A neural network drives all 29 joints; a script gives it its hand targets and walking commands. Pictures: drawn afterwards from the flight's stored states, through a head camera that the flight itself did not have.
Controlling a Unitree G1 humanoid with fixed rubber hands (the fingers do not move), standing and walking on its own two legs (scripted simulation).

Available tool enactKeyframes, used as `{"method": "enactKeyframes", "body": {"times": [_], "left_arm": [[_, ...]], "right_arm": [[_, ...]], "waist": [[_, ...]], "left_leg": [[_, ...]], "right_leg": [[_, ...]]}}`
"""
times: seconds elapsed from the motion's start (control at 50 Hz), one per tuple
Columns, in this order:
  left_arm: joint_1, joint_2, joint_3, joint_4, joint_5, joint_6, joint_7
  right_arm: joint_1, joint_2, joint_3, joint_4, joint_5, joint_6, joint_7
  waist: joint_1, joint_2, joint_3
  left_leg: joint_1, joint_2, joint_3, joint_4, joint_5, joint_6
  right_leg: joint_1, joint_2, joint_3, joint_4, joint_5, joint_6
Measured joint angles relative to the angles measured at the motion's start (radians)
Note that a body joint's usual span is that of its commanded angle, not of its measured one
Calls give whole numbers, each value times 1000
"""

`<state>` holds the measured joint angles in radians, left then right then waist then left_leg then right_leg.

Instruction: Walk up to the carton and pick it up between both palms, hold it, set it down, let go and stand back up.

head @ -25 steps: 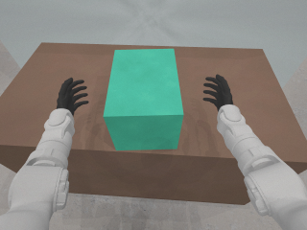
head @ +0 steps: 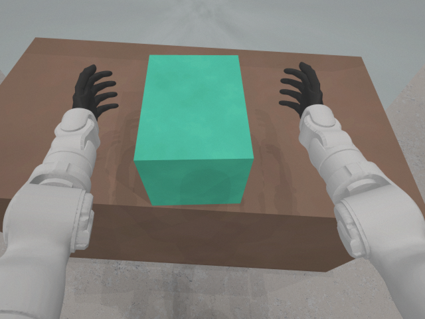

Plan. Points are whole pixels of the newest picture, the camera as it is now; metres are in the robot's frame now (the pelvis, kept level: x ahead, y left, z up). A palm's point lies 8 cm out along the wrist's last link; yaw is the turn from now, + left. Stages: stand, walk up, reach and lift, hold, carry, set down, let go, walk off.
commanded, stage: reach and lift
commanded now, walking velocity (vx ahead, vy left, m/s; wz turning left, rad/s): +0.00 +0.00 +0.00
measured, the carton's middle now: (195, 130) +0.52 +0.08 -0.02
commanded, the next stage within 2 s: none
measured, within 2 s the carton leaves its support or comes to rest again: neither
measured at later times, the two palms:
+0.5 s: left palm (99, 142) +0.44 +0.27 +0.03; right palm (291, 135) +0.46 -0.13 +0.04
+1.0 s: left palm (110, 136) +0.46 +0.25 +0.03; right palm (285, 135) +0.47 -0.12 +0.03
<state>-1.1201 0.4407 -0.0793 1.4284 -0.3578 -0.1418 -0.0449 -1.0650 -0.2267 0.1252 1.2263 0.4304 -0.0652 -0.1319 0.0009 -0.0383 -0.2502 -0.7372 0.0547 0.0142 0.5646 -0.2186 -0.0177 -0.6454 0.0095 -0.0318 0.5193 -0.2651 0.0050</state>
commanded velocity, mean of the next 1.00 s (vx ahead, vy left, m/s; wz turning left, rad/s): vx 0.00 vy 0.00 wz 0.00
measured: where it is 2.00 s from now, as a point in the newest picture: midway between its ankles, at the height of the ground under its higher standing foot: outside the picture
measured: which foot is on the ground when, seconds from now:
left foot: down 0.00-1.00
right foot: down 0.00-1.00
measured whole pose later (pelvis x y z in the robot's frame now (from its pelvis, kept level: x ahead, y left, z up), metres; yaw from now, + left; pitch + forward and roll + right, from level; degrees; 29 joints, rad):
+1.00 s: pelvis -0.01 +0.01 -0.02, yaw +0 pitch +32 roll -2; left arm -1.19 0.35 -0.04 1.68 -0.31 -0.41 -0.05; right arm -1.07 -0.15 -0.02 1.34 0.22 -0.27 -0.12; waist 0.01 0.00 -0.31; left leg -1.01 0.04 0.02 0.71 -0.26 0.00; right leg -0.93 -0.02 -0.04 0.70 -0.32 0.02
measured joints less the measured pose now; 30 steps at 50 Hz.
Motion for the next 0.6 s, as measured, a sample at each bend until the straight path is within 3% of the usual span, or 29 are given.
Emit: {"method": "enactKeyframes", "body": {"times": [0.18,0.36,0.6], "left_arm": [[-87,30,-39,104,-33,-16,-14],[-86,5,-62,224,-23,-105,-47],[8,-50,-17,179,-3,-228,-6]], "right_arm": [[-53,-1,1,42,-10,16,7],[-37,35,-50,96,-78,-32,16],[55,109,-147,49,-186,-138,9]], "waist": [[-6,7,-2],[-21,2,12],[-39,-15,-44]], "left_leg": [[0,-7,-3,-22,13,1],[-35,-18,-14,-18,23,1],[-236,-13,-20,54,16,-1]], "right_leg": [[-2,-7,-6,-13,5,0],[-40,-18,-20,11,-1,-1],[-240,-17,-28,89,-14,-4]]}}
